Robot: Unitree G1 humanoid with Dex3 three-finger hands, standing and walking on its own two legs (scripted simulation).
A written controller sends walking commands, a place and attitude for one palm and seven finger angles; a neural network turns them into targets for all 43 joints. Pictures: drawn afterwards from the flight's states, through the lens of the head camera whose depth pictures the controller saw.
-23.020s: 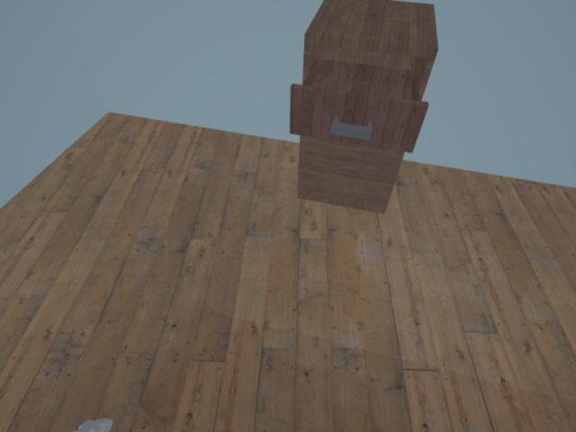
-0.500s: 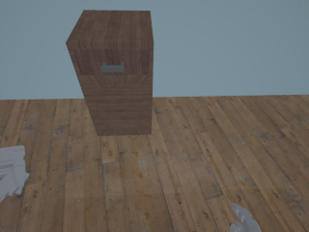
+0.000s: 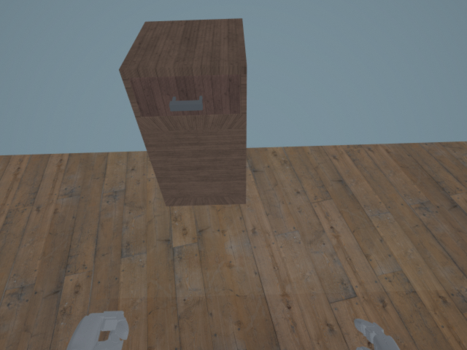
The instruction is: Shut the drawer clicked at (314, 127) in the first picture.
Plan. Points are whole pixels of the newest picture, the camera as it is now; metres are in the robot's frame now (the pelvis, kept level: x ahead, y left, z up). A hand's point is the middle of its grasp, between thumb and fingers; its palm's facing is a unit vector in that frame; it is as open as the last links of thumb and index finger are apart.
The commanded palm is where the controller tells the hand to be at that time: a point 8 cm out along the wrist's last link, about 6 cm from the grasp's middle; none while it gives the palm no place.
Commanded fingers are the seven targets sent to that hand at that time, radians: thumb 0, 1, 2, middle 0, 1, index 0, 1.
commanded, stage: let the arm hang, fingers relaxed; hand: left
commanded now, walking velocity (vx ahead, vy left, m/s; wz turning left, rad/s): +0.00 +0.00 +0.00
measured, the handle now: (186, 102) +0.92 +0.23 -0.09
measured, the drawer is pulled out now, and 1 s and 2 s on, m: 0.00 0.00 0.00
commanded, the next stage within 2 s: look to check the result in 0.90 s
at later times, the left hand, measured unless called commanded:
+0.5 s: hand out of the picture -0.01 +0.21 -0.15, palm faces +0.01 -0.96 -0.28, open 6.5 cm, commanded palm none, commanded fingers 0.00 0.90 0.90 -0.20 -0.30 -0.20 -0.30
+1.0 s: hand out of the picture +0.06 +0.19 -0.15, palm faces +0.01 -0.97 -0.25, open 7.4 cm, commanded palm none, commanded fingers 0.00 0.90 0.90 -0.20 -0.30 -0.20 -0.30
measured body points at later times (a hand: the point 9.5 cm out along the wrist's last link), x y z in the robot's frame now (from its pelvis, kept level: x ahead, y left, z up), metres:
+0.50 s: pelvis +0.00 +0.00 +0.01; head +0.02 -0.01 +0.46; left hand -0.01 +0.26 -0.13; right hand -0.01 -0.24 -0.15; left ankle +0.03 +0.10 -0.73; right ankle +0.01 -0.10 -0.73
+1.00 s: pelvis +0.01 -0.01 +0.02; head +0.03 -0.02 +0.47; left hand +0.06 +0.24 -0.13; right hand +0.05 -0.26 -0.14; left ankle +0.03 +0.10 -0.73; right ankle +0.01 -0.10 -0.73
